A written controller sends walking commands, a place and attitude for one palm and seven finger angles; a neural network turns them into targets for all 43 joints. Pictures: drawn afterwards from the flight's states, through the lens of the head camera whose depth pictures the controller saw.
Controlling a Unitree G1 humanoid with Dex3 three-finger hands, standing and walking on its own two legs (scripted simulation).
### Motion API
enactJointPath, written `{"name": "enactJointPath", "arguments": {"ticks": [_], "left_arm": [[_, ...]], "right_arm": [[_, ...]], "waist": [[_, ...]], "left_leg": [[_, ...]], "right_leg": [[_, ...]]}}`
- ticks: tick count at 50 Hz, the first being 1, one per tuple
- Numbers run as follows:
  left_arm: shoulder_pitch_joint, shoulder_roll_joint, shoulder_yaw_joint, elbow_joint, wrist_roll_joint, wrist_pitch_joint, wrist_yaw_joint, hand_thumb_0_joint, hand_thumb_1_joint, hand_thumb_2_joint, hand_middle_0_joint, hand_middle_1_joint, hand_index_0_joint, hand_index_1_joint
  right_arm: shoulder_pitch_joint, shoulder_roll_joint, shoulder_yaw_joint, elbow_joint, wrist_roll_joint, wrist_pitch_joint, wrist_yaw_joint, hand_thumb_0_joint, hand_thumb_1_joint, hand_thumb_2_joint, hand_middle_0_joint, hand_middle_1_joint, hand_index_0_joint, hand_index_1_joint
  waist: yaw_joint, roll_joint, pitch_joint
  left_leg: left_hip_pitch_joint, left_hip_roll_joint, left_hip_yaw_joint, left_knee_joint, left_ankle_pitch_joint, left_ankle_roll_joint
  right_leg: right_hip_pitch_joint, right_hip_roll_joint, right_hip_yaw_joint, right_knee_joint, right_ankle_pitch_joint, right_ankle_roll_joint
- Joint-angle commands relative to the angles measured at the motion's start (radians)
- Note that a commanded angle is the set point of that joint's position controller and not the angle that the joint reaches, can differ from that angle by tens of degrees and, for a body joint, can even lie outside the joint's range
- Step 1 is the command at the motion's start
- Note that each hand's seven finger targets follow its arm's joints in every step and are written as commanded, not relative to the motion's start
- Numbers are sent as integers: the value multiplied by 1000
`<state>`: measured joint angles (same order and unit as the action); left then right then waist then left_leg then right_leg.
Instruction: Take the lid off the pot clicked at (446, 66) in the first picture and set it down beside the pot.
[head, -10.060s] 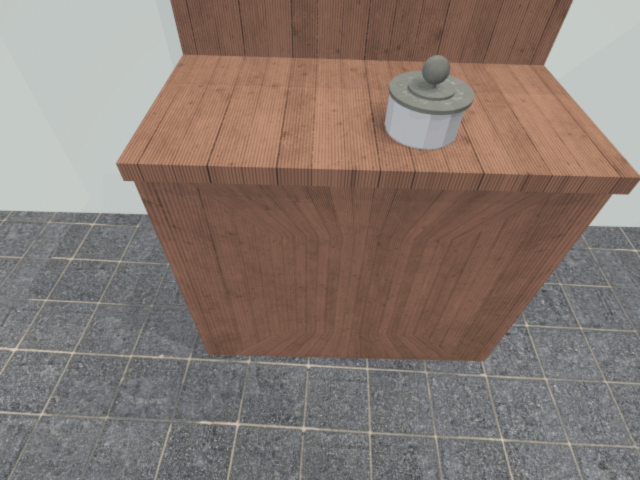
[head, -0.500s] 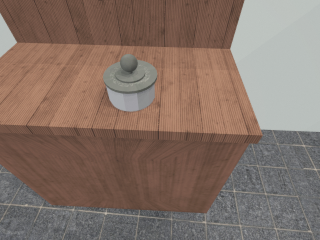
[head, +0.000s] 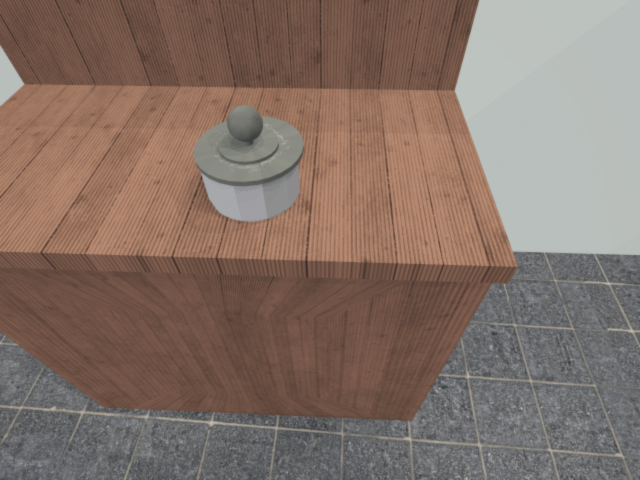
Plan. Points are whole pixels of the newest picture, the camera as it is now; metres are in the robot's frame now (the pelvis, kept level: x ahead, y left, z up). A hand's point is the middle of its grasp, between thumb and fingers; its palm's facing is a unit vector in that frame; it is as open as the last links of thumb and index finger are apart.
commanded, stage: look again from close up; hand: left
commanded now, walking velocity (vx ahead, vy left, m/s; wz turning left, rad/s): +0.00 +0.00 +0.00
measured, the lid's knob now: (245, 123) +0.53 +0.13 +0.17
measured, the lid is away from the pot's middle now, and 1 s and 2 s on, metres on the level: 0.00 0.00 0.00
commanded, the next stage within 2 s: lift the closed hand beside the body in 0.30 s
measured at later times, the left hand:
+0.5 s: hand out of the picture +0.10 +0.19 -0.12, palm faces +0.18 -0.95 -0.26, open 7.2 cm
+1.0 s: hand (98, 473) +0.12 +0.22 +0.05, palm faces +0.34 -0.88 -0.33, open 3.1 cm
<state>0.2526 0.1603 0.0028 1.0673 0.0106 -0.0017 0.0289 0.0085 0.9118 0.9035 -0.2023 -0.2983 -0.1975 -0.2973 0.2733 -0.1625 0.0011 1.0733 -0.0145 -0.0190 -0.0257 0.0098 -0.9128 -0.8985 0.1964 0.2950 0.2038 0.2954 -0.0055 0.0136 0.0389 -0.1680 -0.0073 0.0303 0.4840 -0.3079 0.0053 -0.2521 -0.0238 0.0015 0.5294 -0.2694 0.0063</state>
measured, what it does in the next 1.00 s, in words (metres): stands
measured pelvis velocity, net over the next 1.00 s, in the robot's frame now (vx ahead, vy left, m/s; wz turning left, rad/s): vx -0.01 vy -0.01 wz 0.05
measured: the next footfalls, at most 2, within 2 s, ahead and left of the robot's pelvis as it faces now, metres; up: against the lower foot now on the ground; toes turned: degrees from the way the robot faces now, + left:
none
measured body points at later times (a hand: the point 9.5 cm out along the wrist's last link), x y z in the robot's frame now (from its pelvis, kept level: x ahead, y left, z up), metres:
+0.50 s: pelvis +0.00 -0.01 +0.00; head +0.02 -0.01 +0.45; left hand +0.09 +0.24 -0.10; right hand +0.05 -0.24 -0.14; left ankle -0.03 +0.12 -0.74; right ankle +0.01 -0.12 -0.74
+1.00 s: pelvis -0.01 -0.01 +0.00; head -0.03 -0.02 +0.45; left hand +0.10 +0.27 +0.07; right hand +0.22 -0.19 -0.05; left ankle -0.03 +0.12 -0.74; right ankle +0.01 -0.12 -0.74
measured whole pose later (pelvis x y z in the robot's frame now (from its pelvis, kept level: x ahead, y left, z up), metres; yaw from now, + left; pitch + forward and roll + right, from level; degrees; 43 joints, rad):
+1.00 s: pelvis -0.01 -0.01 +0.00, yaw +3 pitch -4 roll -1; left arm 0.65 0.24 0.13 -0.26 -0.01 -0.05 0.07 0.02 0.90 0.90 -1.12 -1.30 -1.12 -1.30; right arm 0.18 -0.20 0.02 0.57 -0.01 -0.21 -0.05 0.01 -0.90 -0.90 0.20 0.30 0.21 0.30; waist 0.09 0.04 0.00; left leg -0.13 0.01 -0.02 0.49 -0.30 0.00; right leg -0.16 -0.01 -0.06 0.47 -0.25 0.00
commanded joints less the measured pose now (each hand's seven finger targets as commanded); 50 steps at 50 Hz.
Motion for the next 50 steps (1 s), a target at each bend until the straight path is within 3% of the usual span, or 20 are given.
{"name": "enactJointPath", "arguments": {"ticks": [1, 19, 20, 21, 22, 23, 24, 25, 26, 27, 28, 30, 32, 33, 35, 38, 42, 43, 47, 50], "left_arm": [[47, 123, 21, -41, -3, -22, 9, 0, 900, 900, -200, -300, -200, -300], [37, 122, 25, -36, -3, -19, 9, 0, 900, 900, -200, -300, -200, -300], [162, 135, 29, 18, 6, -35, 45, 0, 900, 900, -200, -300, -200, -300], [-523, 331, 83, -1202, -98, -192, 65, 0, 900, 900, -244, -348, -244, -348], [-281, 413, 170, -1185, -80, -145, 146, 0, 900, 900, -288, -396, -288, -396], [71, 161, 32, -1090, -45, -29, 147, 0, 900, 900, -332, -444, -332, -444], [208, 69, 20, -915, -28, 37, 147, 0, 900, 900, -376, -492, -376, -492], [304, 16, -3, -797, -10, 58, 134, 0, 900, 900, -420, -540, -420, -540], [357, 19, 18, -729, 4, 53, 116, 0, 900, 900, -464, -588, -464, -588], [486, 30, 64, -699, 2, 42, 101, 0, 900, 900, -508, -636, -508, -636], [544, 44, 73, -768, 4, 22, 79, 0, 900, 900, -552, -684, -552, -684], [406, 144, 115, -1071, -9, -43, 58, 0, 900, 900, -640, -780, -640, -780], [353, 217, 185, -1208, -23, -78, 62, 0, 900, 900, -728, -876, -728, -876], [348, 185, 164, -1251, -26, -89, 58, 0, 900, 900, -772, -924, -772, -924], [351, 141, 128, -1256, -27, -97, 48, 0, 900, 900, -860, -1020, -860, -1020], [317, 143, 124, -1370, -30, -118, 42, 0, 900, 900, -992, -1164, -992, -1164], [297, 209, 185, -1519, -31, -127, 52, 0, 900, 900, -1168, -1356, -1168, -1356], [311, 188, 171, -1524, -31, -123, 53, 0, 900, 900, -1212, -1404, -1212, -1404], [353, 226, 233, -1544, -32, -114, 57, 0, 900, 900, -1300, -1500, -1300, -1500], [373, 227, 237, -1615, -28, -121, 58, 0, 900, 900, -1300, -1500, -1300, -1500]], "right_arm": [[48, -82, -19, -27, 4, -20, -11, 0, -900, -900, 200, 300, 200, 300], [35, -74, -22, -5, 4, -16, -14, 0, -900, -900, 200, 300, 200, 300], [-65, -128, -31, -65, 14, -14, -1, 0, -900, -900, 200, 300, 200, 300], [-61, -231, -20, -384, 69, -192, -8, 0, -900, -900, 200, 300, 200, 300], [-136, -174, -7, -349, 62, -258, -38, 0, -900, -900, 200, 300, 200, 300], [-129, -147, -13, -371, 65, -286, -42, 0, -900, -900, 200, 300, 200, 300], [-165, -153, -16, -331, 53, -294, -34, 0, -900, -900, 200, 300, 200, 300], [-152, -152, -42, -353, 40, -289, -17, 0, -900, -900, 200, 300, 200, 300], [-156, -165, -66, -368, 29, -271, 1, 0, -900, -900, 200, 300, 200, 300], [-176, -164, -89, -399, 32, -254, 12, 0, -900, -900, 200, 300, 200, 300], [-189, -159, -90, -441, 34, -240, 21, 0, -900, -900, 200, 300, 200, 300], [-221, -162, -76, -548, 40, -240, 21, 0, -900, -900, 200, 300, 200, 300], [-224, -155, -70, -592, 38, -242, 5, 0, -900, -900, 200, 300, 200, 300], [-209, -146, -60, -609, 36, -241, -1, 0, -900, -900, 200, 300, 200, 300], [-183, -139, -52, -625, 30, -235, -9, 0, -900, -900, 200, 300, 200, 300], [-171, -147, -47, -657, 19, -233, -17, 0, -900, -900, 200, 300, 200, 300], [-168, -149, -38, -670, 12, -241, -31, 0, -900, -900, 200, 300, 200, 300], [-170, -140, -32, -665, 10, -243, -34, 0, -900, -900, 200, 300, 200, 300], [-189, -138, -31, -652, 9, -242, -37, 0, -900, -900, 200, 300, 200, 300], [-200, -123, -21, -642, 8, -255, -38, 0, -900, -900, 200, 300, 200, 300]], "waist": [[3, -15, -18], [9, -25, -6], [58, -89, -43], [27, 83, -507], [45, 195, -428], [47, 253, -353], [45, 155, -202], [34, 29, -67], [29, -104, 8], [53, -178, 22], [68, -178, 14], [60, -104, -4], [51, -21, 9], [48, 7, 6], [32, -16, 23], [22, -1, -21], [35, 66, -74], [42, 78, -70], [58, -1, -60], [73, 42, -66]], "left_leg": [[-34, 83, -80, -78, 188, 20], [-28, 90, -78, -79, 203, 13], [-72, 107, -29, 113, 181, -12], [120, 6, -70, -71, 306, 2], [157, 14, -38, -31, 324, 0], [130, 20, -55, -86, 371, -15], [82, 18, -54, -81, 394, -14], [10, 21, -65, -83, 390, -8], [-50, 28, -64, -77, 352, -2], [-85, 31, -59, -78, 326, -1], [-99, 22, -40, -75, 282, -4], [-104, 4, -21, -83, 167, 0], [-82, 0, -7, -79, 112, 3], [-71, -4, -3, -78, 98, 5], [-60, -7, 0, -67, 99, 13], [-32, -12, 0, -53, 104, 19], [13, -13, -4, -49, 140, 21], [9, -13, -5, -56, 149, 20], [8, -3, -18, -67, 191, 20], [14, 1, -25, -80, 229, 19]], "right_leg": [[35, -82, 86, -82, 197, -50], [40, -83, 79, -96, 207, -48], [96, -144, 130, -106, 563, -27], [272, -69, 51, -28, 508, -47], [198, -36, 26, -18, 398, -48], [164, -14, -30, -42, 291, -47], [134, -6, -65, -81, 267, -36], [82, 1, -87, -92, 251, -24], [38, 8, -98, -91, 226, -15], [55, 9, -100, -95, 214, -16], [65, 9, -89, -92, 185, -17], [68, 4, -61, -115, 75, -16], [39, 3, -46, -153, 22, -14], [32, 5, -44, -158, 10, -16], [9, 13, -45, -155, 24, -12], [12, 16, -50, -154, 51, -7], [49, 18, -48, -150, 92, -10], [61, 17, -51, -148, 103, -13], [93, 25, -57, -147, 139, -11], [124, 20, -57, -137, 166, -16]]}}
